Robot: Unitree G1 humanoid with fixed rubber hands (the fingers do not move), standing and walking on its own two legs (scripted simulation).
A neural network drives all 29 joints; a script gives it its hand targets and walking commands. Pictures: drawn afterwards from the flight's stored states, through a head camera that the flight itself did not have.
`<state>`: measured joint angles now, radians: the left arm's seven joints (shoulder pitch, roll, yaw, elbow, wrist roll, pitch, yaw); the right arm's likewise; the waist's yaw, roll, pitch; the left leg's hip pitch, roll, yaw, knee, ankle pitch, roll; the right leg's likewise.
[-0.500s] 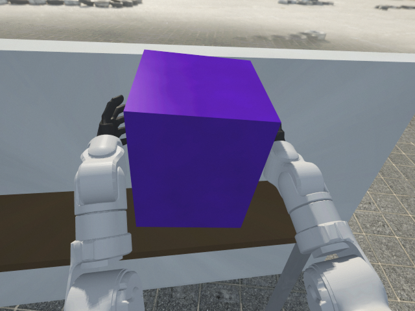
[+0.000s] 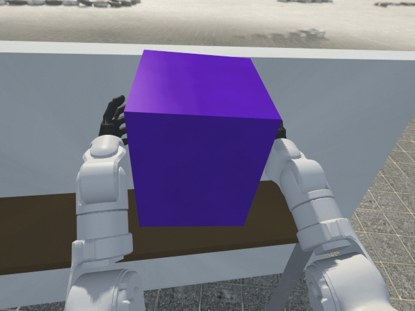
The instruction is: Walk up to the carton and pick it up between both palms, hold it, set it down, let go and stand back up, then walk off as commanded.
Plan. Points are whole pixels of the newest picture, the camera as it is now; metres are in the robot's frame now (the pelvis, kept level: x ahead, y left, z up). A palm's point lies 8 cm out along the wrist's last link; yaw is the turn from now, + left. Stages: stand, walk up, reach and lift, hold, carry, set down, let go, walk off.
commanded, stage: hold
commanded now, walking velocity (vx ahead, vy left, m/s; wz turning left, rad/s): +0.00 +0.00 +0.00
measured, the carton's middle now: (195, 141) +0.38 +0.01 +0.21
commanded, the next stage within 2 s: none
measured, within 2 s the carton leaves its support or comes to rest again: neither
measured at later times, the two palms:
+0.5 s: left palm (109, 142) +0.35 +0.16 +0.23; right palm (273, 145) +0.36 -0.13 +0.22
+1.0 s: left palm (107, 141) +0.35 +0.16 +0.23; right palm (272, 144) +0.35 -0.13 +0.22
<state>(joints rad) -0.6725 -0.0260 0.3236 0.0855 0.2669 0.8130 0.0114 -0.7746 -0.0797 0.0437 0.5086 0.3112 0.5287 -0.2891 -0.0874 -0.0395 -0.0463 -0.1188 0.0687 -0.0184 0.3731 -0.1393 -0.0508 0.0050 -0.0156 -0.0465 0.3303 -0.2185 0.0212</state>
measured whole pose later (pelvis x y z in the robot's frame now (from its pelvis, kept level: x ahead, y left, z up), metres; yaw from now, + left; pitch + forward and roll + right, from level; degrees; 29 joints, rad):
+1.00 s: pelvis -0.01 +0.00 +0.00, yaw +0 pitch -7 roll -1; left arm -0.69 -0.02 0.33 0.11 0.28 0.81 0.00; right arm -0.79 -0.06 0.02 0.54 0.28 0.51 -0.28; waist -0.08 -0.05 -0.04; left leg -0.12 0.07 -0.03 0.37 -0.12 -0.05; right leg 0.00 -0.01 -0.05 0.33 -0.21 0.02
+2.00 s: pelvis +0.00 +0.00 +0.00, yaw +0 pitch -7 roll -1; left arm -0.66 -0.02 0.32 0.03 0.27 0.84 0.01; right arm -0.76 -0.08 0.05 0.47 0.32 0.54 -0.30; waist -0.09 -0.04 -0.04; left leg -0.11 0.07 -0.03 0.37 -0.14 -0.05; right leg 0.02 -0.01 -0.05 0.32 -0.21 0.02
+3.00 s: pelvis +0.00 +0.00 +0.00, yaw +0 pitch -6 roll -1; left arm -0.68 -0.02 0.32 0.07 0.26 0.81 0.02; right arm -0.77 -0.08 0.05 0.50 0.31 0.52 -0.29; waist -0.08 -0.05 -0.05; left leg -0.13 0.07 -0.02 0.38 -0.14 -0.05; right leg 0.00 -0.01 -0.04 0.32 -0.21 0.02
